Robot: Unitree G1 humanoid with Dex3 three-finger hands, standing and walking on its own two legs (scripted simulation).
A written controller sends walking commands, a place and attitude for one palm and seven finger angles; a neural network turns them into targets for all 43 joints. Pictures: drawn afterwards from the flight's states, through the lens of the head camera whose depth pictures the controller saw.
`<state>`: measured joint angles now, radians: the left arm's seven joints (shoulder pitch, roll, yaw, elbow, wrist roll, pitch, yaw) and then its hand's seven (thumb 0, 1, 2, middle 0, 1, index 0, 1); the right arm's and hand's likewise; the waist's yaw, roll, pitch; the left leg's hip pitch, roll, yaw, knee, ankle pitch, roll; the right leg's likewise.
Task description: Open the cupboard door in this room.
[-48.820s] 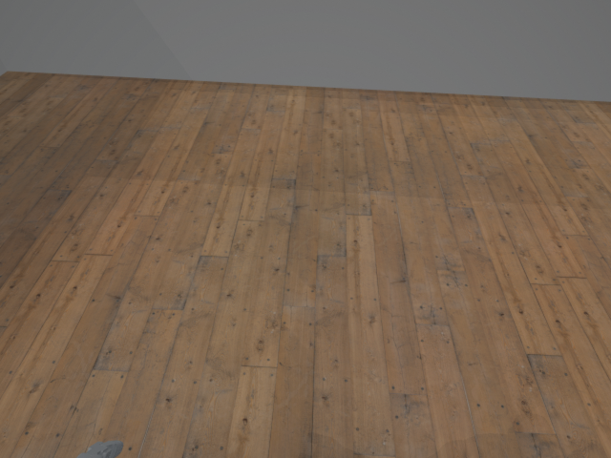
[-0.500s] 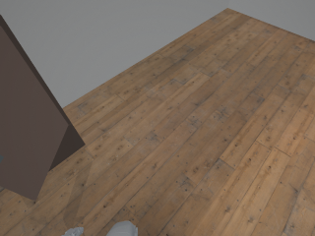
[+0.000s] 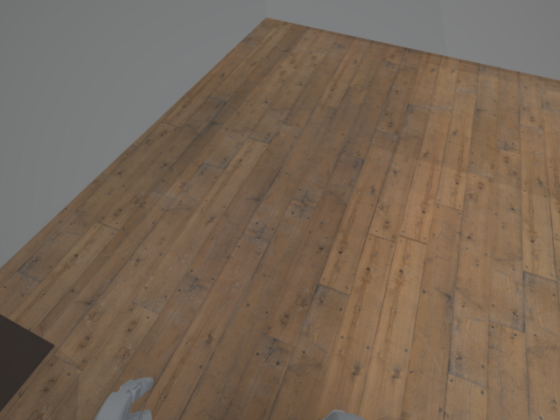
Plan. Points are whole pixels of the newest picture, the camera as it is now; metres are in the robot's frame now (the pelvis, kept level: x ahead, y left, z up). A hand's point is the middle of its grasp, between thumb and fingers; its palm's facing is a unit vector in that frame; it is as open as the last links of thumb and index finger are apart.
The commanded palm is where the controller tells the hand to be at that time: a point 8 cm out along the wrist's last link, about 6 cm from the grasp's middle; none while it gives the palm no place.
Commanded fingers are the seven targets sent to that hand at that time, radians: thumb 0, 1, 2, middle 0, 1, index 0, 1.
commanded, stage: walk to a spot facing it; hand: left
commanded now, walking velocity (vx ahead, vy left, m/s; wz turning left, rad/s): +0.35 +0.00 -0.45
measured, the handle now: out of the picture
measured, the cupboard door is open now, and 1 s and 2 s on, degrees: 40 40 40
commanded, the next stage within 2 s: turn to face it in 0.86 s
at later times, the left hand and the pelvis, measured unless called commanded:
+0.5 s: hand (192, 339) +0.27 +0.17 -0.16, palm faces -0.17 -0.97 -0.18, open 7.4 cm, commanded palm none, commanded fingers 0.00 0.90 0.90 -0.20 -0.30 -0.20 -0.30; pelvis +0.20 -0.02 +0.01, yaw -13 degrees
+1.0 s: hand (261, 245) +0.47 +0.05 -0.17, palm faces -0.24 -0.96 -0.15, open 7.3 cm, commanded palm none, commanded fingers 0.00 0.90 0.90 -0.20 -0.30 -0.20 -0.30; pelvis +0.42 -0.12 +0.01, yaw -18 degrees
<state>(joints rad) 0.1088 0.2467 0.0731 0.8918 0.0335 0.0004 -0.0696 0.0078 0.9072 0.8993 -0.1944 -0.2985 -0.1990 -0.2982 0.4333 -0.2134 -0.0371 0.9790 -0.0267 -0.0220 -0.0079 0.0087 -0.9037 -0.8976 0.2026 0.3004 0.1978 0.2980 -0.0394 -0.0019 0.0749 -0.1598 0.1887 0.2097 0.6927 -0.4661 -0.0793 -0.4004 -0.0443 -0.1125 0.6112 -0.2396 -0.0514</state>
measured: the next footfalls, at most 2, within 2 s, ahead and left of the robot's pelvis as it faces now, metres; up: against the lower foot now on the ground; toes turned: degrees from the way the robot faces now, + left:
left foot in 0.36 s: +0.28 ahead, +0.11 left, +0.00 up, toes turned -5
right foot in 0.68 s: +0.35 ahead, -0.21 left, +0.00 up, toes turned -24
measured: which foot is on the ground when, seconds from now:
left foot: up 0.00-0.34, down 0.36-0.68, up 0.70-0.98, down 1.00-1.00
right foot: down 0.00-0.36, up 0.38-0.66, down 0.68-1.00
